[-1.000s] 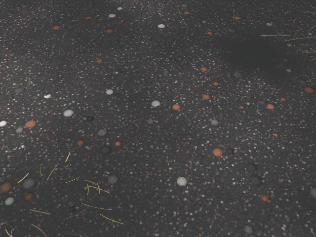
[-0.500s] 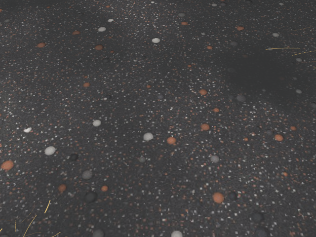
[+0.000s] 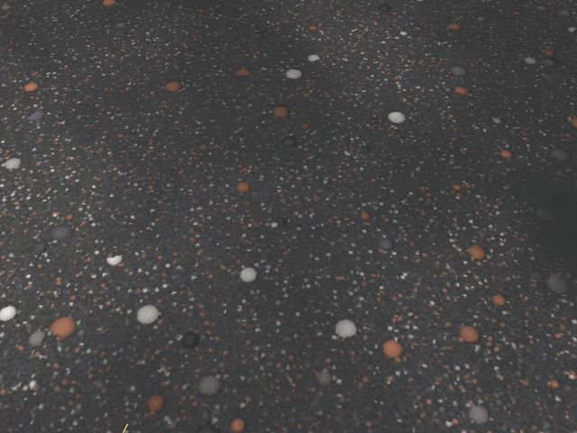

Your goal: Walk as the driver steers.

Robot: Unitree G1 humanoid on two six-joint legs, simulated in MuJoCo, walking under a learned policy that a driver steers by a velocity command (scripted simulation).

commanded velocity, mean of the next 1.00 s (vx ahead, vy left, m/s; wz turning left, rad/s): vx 0.46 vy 0.00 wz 0.48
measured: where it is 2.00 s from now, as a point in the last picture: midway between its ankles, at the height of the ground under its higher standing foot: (260, 395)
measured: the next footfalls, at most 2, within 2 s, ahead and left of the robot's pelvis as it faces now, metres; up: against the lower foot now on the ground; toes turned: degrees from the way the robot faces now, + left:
right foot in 0.48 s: +0.46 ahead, -0.07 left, +0.00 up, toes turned +18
left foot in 0.98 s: +0.58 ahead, +0.22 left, +0.00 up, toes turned +30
